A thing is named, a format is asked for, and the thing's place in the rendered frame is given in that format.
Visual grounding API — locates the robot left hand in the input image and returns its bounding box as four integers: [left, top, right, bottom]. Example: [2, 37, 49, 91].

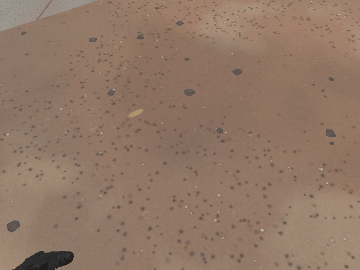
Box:
[12, 251, 74, 270]

